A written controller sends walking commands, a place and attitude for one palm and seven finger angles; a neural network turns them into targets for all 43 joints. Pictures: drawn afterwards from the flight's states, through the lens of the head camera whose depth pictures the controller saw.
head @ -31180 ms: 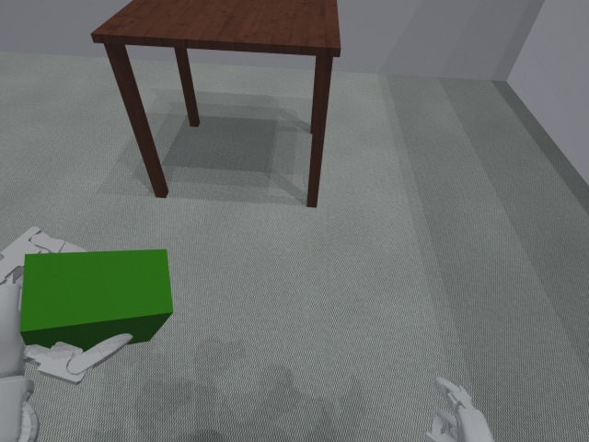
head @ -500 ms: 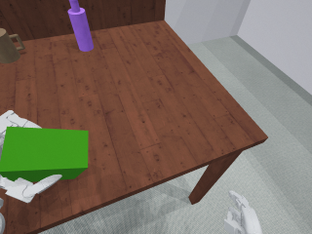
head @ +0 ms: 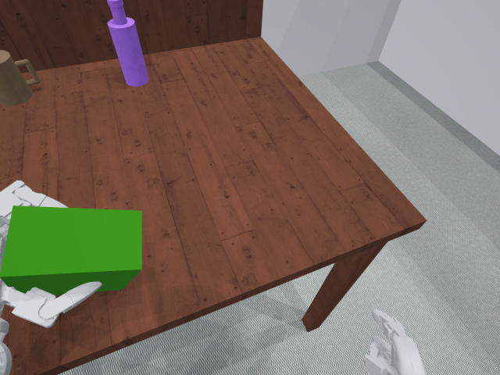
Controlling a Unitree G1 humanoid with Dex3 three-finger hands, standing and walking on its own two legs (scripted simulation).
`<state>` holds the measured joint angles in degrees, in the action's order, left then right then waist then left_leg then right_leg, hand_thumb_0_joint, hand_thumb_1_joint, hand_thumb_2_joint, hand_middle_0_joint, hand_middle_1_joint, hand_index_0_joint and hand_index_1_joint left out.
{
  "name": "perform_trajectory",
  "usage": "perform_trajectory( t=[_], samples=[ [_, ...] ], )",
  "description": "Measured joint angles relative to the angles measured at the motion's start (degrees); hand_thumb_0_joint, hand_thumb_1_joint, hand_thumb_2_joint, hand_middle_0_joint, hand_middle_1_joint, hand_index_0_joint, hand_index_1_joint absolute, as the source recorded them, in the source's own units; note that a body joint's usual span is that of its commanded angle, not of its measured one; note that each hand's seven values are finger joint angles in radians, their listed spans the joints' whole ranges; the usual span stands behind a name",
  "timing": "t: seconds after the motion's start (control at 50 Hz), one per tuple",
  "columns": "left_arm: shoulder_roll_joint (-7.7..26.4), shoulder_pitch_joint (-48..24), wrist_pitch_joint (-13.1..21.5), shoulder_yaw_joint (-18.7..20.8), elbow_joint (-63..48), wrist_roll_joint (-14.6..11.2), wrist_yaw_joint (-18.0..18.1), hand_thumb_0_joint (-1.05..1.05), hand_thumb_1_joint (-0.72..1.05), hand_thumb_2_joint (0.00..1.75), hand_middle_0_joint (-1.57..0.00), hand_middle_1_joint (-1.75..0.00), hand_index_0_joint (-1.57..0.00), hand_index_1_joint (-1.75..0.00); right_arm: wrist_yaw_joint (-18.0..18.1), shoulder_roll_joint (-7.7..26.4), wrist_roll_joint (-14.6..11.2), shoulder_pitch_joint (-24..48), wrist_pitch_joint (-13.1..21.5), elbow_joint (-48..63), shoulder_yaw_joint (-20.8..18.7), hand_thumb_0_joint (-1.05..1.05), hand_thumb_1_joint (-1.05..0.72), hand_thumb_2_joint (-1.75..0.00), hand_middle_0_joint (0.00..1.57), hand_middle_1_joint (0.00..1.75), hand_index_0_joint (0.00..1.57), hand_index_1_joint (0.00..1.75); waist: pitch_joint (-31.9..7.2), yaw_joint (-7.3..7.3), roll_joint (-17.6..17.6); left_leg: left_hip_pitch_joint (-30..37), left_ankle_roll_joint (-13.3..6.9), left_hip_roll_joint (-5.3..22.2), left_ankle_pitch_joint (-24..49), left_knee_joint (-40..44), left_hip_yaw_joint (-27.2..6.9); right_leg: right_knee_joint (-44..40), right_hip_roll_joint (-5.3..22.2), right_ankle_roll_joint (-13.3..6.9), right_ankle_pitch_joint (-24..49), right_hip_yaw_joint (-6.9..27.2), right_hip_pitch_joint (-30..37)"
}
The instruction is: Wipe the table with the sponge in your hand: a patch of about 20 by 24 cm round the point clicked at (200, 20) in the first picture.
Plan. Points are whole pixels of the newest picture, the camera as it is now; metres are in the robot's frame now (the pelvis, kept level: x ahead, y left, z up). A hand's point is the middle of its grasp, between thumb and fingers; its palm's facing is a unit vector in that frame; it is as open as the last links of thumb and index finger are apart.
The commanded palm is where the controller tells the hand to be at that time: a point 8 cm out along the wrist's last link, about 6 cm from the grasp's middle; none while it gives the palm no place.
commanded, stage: shuffle to correct the standing spot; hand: left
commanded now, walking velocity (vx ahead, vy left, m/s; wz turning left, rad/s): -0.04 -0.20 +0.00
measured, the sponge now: (96, 255) +0.23 +0.20 +0.14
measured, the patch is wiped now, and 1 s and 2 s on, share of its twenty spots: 0.00 0.00 0.00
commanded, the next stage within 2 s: come to a stop and stand still in 1.96 s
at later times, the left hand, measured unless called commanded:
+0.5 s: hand (59, 251) +0.22 +0.23 +0.16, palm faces +0.31 -0.87 -0.39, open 10.5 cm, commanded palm +0.16 +0.28 +0.18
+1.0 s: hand (55, 254) +0.21 +0.23 +0.16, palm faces +0.31 -0.86 -0.41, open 10.5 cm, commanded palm +0.16 +0.28 +0.18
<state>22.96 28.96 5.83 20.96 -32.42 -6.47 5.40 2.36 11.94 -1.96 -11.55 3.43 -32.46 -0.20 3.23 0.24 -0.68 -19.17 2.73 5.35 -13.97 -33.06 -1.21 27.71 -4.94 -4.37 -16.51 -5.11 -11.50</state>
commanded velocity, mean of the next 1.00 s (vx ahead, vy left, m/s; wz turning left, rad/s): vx -0.05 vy -0.19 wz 0.00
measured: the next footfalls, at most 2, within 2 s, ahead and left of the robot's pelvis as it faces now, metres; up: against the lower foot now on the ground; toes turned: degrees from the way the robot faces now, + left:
none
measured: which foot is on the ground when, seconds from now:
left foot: down 0.00-1.00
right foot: down 0.00-1.00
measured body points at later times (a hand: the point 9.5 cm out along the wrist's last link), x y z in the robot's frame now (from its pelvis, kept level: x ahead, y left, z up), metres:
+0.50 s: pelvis +0.00 +0.00 +0.00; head +0.03 +0.00 +0.45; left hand +0.20 +0.28 +0.18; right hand +0.18 -0.24 -0.08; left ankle +0.04 +0.15 -0.73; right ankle -0.02 -0.07 -0.73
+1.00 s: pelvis +0.00 +0.00 +0.00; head +0.03 +0.00 +0.45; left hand +0.19 +0.28 +0.19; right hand +0.18 -0.23 -0.08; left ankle +0.04 +0.15 -0.73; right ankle -0.02 -0.07 -0.73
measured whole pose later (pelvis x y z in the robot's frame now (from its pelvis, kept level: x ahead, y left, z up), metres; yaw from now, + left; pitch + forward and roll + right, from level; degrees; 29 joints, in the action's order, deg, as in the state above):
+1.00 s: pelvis +0.00 +0.00 +0.00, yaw +0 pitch +0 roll -2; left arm 23.4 29.6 5.3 20.8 -32.8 -6.7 5.4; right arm 2.2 11.4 -2.0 -11.2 3.2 -32.0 0.5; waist 3.1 0.1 -1.4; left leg -19.3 3.0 5.5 -13.7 -32.5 -1.5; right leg 27.2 -5.1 -4.6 -16.4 -5.5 -11.5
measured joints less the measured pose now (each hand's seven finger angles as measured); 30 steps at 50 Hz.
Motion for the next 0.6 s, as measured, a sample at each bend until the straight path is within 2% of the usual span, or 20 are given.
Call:
perform_trajectory(
  t=[0.28, 0.6],
  samples=[
    [0.9, 0.2, 0.2, 0.5, -0.2, 0.3, -0.3, -0.01, -0.53, 1.04, -0.68, -1.34, -0.7, -1.34, -0.2, -1.0, 0.2, -0.1, 0.3, 0.4, 0.7, 0.01, -0.9, -0.9, 0.21, 0.3, 0.2, 0.3, 0.3, 0.0, -0.4, 0.6, 0.3, 0.1, 1.0, 2.1, 0.0, -2.4, -0.2, 0.1, 1.2, 0.0, 0.8],
    [0.3, -0.1, -0.1, 0.1, -0.5, -0.1, 0.1, -0.01, -0.53, 1.04, -0.68, -1.34, -0.7, -1.34, 0.0, 0.0, 0.0, 0.4, -0.4, 0.2, 0.0, 0.01, -0.9, -0.9, 0.2, 0.3, 0.2, 0.3, -0.1, 0.21, 0.0, 0.0, 0.3, 0.0, -0.3, -0.2, -0.4, 0.2, -0.1, -0.1, -0.5, -0.4, 0.1]
  ],
)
